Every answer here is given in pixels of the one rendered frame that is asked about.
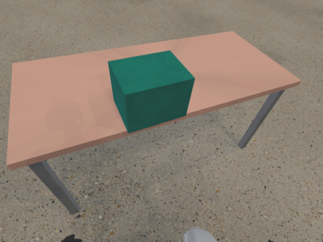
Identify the table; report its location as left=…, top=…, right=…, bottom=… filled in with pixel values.
left=7, top=31, right=301, bottom=215

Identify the right robot thigh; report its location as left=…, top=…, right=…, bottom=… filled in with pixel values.
left=183, top=228, right=217, bottom=242

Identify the carton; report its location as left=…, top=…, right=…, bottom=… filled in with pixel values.
left=108, top=50, right=195, bottom=133

